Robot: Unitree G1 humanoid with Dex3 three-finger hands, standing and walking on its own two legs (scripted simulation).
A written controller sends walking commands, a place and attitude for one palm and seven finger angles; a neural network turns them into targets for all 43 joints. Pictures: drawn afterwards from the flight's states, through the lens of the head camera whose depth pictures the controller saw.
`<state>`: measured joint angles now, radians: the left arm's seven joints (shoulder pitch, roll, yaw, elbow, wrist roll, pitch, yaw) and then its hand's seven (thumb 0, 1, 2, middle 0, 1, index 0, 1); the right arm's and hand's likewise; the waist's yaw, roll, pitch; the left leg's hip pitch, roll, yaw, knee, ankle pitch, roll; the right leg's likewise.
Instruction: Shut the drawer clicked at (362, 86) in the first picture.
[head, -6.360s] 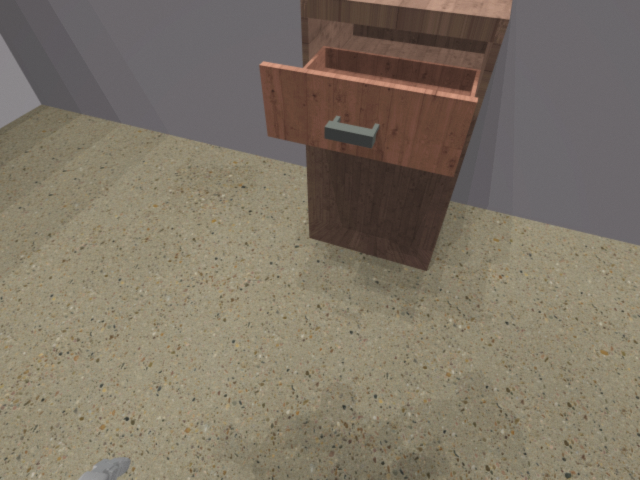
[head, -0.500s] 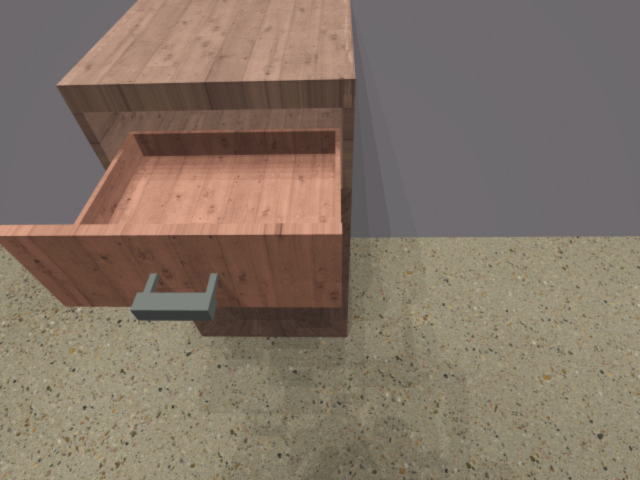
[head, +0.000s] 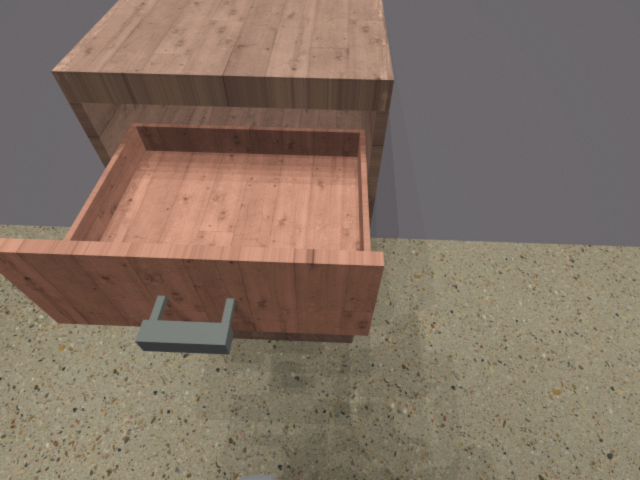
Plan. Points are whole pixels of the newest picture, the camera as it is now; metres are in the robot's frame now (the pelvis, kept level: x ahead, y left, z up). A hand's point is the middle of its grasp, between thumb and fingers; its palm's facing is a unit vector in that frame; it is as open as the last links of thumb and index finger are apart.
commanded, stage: come to a stop and stand still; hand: left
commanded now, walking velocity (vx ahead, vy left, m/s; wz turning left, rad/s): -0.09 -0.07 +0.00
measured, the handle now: (190, 320) +0.29 +0.19 +0.03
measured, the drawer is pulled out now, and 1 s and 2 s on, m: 0.29 0.29 0.30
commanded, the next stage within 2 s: look again from close up in 0.88 s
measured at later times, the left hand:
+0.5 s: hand out of the picture +0.02 +0.16 -0.15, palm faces +0.00 -0.97 -0.22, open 7.3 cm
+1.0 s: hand out of the picture -0.02 +0.12 -0.15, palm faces +0.04 -0.98 -0.17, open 7.4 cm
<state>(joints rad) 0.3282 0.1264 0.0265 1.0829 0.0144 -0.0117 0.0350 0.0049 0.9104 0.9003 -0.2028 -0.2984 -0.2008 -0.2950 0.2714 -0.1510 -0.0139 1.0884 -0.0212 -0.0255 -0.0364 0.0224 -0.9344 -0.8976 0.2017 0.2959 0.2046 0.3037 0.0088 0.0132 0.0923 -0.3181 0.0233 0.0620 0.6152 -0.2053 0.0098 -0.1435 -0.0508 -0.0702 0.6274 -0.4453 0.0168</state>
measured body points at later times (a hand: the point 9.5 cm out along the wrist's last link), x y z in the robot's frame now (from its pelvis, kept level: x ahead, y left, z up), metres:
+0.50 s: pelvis +0.00 -0.02 +0.02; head +0.01 -0.03 +0.47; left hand +0.02 +0.21 -0.13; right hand +0.04 -0.25 -0.14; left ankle +0.04 +0.11 -0.72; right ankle -0.05 -0.10 -0.72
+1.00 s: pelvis +0.02 -0.03 +0.02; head +0.03 -0.04 +0.47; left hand -0.02 +0.17 -0.14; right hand -0.01 -0.23 -0.15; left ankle +0.04 +0.11 -0.72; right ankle -0.05 -0.10 -0.72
